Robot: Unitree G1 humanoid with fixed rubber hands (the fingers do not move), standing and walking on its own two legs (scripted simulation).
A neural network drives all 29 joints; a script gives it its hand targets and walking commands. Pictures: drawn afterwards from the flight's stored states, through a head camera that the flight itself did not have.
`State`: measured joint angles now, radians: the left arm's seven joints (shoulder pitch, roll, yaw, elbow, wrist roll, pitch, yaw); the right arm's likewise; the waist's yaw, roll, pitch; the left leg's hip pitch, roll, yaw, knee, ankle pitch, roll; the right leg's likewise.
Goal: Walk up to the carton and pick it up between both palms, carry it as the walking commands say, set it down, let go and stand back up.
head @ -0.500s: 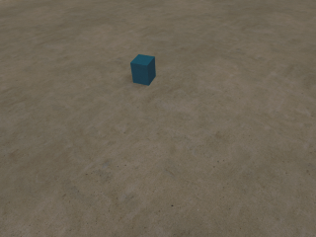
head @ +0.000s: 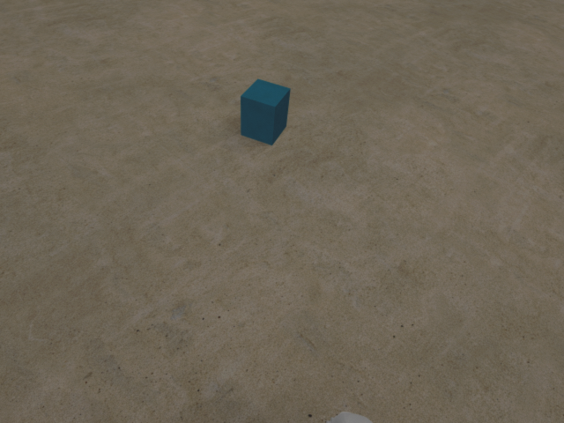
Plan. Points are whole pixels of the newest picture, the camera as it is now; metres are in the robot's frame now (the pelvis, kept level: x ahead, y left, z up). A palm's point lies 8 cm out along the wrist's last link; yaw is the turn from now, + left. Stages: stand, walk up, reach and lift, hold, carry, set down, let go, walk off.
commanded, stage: walk up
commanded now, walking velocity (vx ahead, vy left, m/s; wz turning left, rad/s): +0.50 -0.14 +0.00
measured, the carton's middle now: (265, 112) +1.78 +0.05 -0.65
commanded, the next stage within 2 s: none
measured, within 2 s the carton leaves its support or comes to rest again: neither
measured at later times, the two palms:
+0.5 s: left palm (183, 350) +0.28 +0.17 -0.14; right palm (439, 343) +0.30 -0.29 -0.14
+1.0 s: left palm (174, 220) +0.56 +0.24 -0.14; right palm (390, 265) +0.46 -0.23 -0.13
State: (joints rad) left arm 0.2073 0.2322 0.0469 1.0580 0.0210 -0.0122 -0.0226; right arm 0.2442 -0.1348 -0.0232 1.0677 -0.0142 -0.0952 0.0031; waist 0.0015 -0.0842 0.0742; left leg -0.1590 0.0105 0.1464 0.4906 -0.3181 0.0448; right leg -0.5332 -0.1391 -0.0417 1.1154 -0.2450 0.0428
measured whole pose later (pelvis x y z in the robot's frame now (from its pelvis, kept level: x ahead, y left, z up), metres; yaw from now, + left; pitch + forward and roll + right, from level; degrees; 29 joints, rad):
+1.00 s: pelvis +0.49 +0.00 +0.00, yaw +1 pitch -1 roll +0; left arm 0.16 0.23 0.06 1.02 0.02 -0.01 -0.03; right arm 0.33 -0.14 -0.03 1.11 -0.03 -0.08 0.00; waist -0.04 -0.06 0.05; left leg -0.15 0.05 0.17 0.48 -0.30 0.01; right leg -0.56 -0.15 -0.05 1.03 -0.21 0.05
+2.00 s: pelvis +0.95 +0.02 -0.01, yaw -1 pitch -1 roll +2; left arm 0.07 0.21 0.04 0.98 0.02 -0.04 -0.04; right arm 0.37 -0.19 -0.05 1.13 -0.04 -0.04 0.01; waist -0.07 -0.02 0.05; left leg -0.15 0.04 0.18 0.50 -0.33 -0.01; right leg -0.46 -0.12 -0.12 0.69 -0.26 0.03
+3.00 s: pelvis +1.28 +0.03 +0.00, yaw +0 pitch -1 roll +1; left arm 0.08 0.13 0.03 1.08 -0.01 -0.01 0.03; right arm 0.24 -0.14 -0.01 1.15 0.00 0.00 -0.03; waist -0.05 0.03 0.04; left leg -0.11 0.07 0.12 0.42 -0.29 -0.04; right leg -0.20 -0.05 -0.14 0.48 -0.26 -0.02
